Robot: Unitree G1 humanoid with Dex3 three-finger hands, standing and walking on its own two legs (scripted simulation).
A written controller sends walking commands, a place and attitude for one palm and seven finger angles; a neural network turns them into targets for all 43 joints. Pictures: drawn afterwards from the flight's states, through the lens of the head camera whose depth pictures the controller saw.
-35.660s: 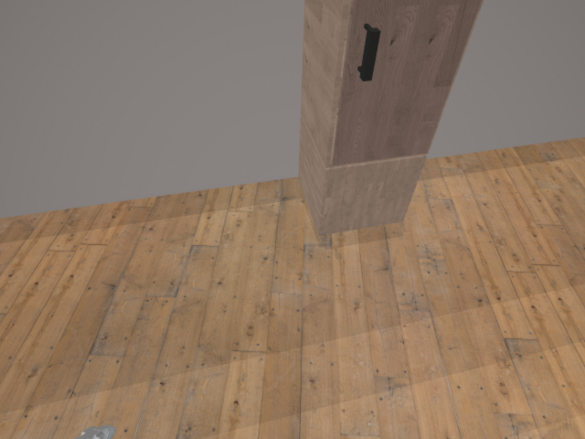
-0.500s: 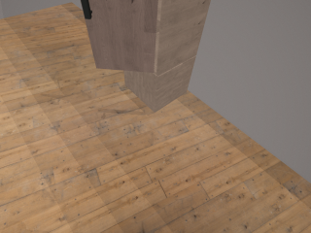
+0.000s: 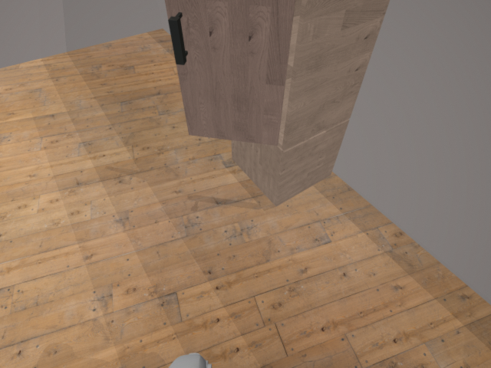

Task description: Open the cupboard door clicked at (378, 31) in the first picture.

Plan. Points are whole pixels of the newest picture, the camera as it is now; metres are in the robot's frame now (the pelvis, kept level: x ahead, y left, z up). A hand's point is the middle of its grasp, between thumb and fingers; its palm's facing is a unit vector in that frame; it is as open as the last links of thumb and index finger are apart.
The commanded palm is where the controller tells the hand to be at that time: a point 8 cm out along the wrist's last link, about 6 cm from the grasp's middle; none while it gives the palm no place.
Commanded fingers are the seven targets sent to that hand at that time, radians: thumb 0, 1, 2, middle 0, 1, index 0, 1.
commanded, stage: take the last steps up to it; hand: left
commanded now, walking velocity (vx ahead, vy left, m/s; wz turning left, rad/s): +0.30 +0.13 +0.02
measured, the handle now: (180, 38) +0.99 +0.26 +0.07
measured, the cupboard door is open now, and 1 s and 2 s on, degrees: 46 46 46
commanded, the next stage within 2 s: come to a stop and stand still in 0.80 s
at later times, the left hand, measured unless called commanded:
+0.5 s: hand (138, 289) +0.29 +0.25 -0.16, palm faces +0.00 -0.97 -0.23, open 7.4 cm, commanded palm none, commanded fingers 0.00 0.90 0.90 -0.20 -0.30 -0.20 -0.30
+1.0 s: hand (122, 272) +0.34 +0.31 -0.20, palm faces +0.04 -0.98 -0.17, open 7.4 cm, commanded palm none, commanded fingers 0.00 0.90 0.90 -0.20 -0.30 -0.20 -0.30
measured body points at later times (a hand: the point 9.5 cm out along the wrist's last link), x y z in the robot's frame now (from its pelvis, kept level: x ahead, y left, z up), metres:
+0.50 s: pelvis +0.19 +0.06 -0.02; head +0.20 +0.04 +0.43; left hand +0.29 +0.30 -0.14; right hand +0.15 -0.16 -0.18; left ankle +0.13 +0.17 -0.74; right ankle +0.24 -0.03 -0.75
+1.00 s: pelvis +0.37 +0.13 -0.02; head +0.40 +0.15 +0.43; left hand +0.34 +0.36 -0.18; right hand +0.46 -0.10 -0.15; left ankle +0.43 +0.23 -0.74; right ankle +0.29 +0.00 -0.68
